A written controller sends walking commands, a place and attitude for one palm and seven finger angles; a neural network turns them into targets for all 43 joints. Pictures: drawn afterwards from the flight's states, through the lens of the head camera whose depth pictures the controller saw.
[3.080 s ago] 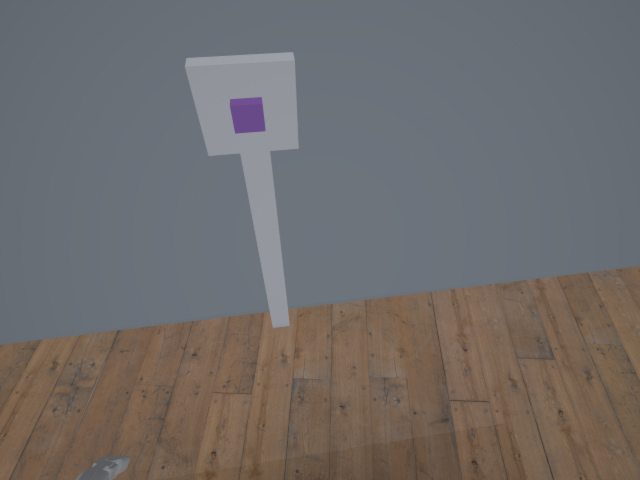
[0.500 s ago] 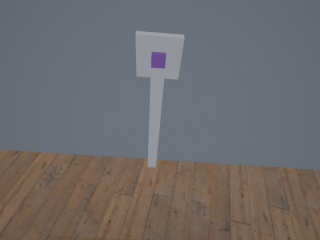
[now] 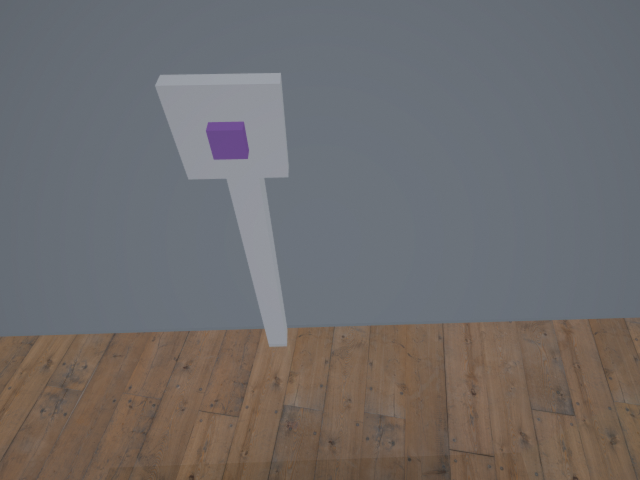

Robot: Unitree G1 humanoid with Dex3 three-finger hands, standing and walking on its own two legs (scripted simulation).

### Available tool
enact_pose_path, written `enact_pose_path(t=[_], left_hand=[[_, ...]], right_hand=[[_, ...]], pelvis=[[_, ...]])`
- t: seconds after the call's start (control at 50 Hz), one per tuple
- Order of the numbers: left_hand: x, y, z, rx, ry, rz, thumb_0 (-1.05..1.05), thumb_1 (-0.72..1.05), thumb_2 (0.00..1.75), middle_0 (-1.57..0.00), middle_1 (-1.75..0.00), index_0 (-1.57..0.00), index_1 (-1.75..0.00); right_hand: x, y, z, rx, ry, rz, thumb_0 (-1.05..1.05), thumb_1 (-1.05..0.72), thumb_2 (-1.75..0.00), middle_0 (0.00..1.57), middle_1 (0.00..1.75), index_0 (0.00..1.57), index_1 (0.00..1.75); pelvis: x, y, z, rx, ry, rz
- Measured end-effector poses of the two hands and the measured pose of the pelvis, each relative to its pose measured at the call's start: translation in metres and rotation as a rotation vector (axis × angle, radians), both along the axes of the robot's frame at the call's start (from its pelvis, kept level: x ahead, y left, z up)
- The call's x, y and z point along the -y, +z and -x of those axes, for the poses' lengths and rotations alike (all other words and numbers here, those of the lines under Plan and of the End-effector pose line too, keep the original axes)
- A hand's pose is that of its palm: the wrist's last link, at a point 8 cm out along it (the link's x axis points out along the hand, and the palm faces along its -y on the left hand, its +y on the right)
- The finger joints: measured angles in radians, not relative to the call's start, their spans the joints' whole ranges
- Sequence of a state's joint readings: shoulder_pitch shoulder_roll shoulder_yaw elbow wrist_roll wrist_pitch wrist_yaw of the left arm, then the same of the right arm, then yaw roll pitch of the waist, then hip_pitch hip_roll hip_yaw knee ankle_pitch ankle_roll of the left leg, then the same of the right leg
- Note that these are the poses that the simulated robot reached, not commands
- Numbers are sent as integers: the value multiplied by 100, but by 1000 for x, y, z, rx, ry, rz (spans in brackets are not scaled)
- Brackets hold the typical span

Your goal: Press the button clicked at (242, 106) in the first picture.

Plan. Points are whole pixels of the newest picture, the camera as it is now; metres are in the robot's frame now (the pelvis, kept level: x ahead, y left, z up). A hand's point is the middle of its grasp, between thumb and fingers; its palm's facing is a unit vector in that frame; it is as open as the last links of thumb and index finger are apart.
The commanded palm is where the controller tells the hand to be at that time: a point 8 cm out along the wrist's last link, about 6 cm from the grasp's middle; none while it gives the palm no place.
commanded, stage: come to a stop and stand still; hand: left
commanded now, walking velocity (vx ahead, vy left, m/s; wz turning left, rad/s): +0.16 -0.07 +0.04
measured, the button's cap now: (228, 139) +0.57 +0.16 +0.10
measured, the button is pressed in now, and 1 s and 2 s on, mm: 0 0 0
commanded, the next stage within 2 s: look again from close up in 1.08 s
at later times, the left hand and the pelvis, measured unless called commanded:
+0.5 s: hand out of the picture +0.09 +0.17 -0.16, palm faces +0.05 -0.97 -0.24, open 7.4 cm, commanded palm none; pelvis +0.06 -0.02 +0.01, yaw -1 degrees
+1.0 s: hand out of the picture +0.06 +0.12 -0.16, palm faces +0.03 -0.98 -0.19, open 7.3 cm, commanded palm none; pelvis +0.03 -0.06 +0.02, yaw -1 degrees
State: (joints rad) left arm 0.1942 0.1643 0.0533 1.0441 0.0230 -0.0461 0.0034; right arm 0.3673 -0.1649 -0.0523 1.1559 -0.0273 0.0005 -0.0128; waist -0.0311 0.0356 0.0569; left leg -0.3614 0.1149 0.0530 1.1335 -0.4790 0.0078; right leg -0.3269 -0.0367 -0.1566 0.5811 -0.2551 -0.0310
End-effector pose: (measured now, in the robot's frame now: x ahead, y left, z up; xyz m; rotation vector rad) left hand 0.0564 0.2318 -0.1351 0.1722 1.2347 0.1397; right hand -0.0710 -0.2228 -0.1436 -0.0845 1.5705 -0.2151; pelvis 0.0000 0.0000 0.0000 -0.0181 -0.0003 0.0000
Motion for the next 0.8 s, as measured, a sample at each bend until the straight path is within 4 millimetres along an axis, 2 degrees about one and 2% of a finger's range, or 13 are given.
enact_pose_path(t=[0.08, 0.14, 0.18, 0.24, 0.32, 0.42, 0.52, 0.6, 0.66, 0.72, 0.8], left_hand=[[10, 0, -1, -50, 20, 9, 0, 94, 90, -20, -30, -20, -30], [17, -5, 1, -96, 30, 39, 0, 94, 90, -20, -30, -20, -30], [21, -12, 1, -124, 43, 65, 0, 93, 90, -20, -30, -20, -30], [26, -20, -1, -162, 67, 93, 0, 92, 90, -20, -30, -20, -30], [27, -16, -8, -181, 81, 91, 1, 91, 90, -20, -30, -20, -30], [17, -4, -19, -168, 79, 32, 1, 91, 90, -20, -30, -20, -30], [13, 6, -27, -116, 68, -44, 0, 91, 90, -20, -30, -19, -30], [21, 6, -25, -72, 44, -97, 0, 91, 90, -20, -30, -19, -30], [34, 11, -20, -73, 32, -86, 0, 91, 90, -20, -30, -19, -30], [47, 11, -18, -75, 19, -58, 0, 91, 90, -20, -30, -19, -30], [58, 2, -18, -66, 14, -9, 1, 91, 90, -20, -30, -20, -30]], right_hand=[[19, 10, -90, 178, 54, 44, 1, -91, -90, 19, 30, 20, 30], [20, 18, -151, 290, 96, 64, 1, -91, -90, 19, 30, 20, 30], [16, 21, -185, 347, 123, 74, 1, -91, -90, 19, 30, 20, 30], [2, 27, -221, 394, 150, 70, 1, -91, -90, 19, 30, 19, 30], [-12, 30, -248, 419, 170, 45, 0, -91, -90, 19, 30, 20, 30], [-10, 24, -252, 409, 158, 10, 0, -90, -90, 20, 30, 20, 30], [17, 13, -234, 388, 127, 1, 0, -91, -90, 20, 30, 20, 30], [47, -4, -212, 363, 92, -5, 0, -91, -90, 20, 30, 20, 30], [64, -5, -190, 313, 75, 8, 1, -91, -90, 20, 30, 20, 30], [74, 0, -167, 273, 61, 24, 1, -91, -90, 19, 30, 20, 30], [76, 5, -135, 221, 57, 50, 1, -91, -90, 19, 30, 20, 30]], pelvis=[[5, 8, -24, -8, 8, 11], [5, 8, -41, -8, 0, 23], [3, 6, -53, 2, -7, 39], [1, 5, -68, 17, -13, 23], [0, 9, -75, 15, -19, -6], [7, 12, -69, 11, -22, -6], [23, 8, -59, 13, -25, -14], [43, -3, -54, 17, -25, -41], [49, 0, -50, 24, -13, -28], [52, 4, -46, 22, -16, -27], [54, 5, -41, 14, -11, -13]])
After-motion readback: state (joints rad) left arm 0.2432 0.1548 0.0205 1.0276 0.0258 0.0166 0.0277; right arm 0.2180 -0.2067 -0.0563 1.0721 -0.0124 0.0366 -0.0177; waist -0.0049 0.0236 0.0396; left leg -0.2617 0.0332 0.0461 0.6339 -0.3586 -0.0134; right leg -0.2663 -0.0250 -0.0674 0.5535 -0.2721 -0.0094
